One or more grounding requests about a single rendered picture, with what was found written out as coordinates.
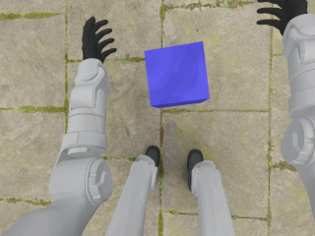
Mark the robot left hand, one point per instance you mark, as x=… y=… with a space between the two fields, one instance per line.
x=91 y=48

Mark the left robot shin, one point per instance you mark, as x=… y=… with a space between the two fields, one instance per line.
x=142 y=157

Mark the robot left thigh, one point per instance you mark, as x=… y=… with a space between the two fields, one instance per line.
x=129 y=215

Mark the robot right hand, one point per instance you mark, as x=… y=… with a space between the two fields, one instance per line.
x=289 y=10

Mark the carton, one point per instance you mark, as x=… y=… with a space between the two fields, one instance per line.
x=177 y=75

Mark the left robot upper arm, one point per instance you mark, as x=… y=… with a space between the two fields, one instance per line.
x=77 y=188

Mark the robot left forearm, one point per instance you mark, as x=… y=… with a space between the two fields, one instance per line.
x=85 y=136

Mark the robot right forearm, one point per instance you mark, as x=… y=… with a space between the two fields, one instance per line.
x=299 y=50

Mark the right robot upper arm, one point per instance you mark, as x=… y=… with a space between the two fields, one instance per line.
x=298 y=149

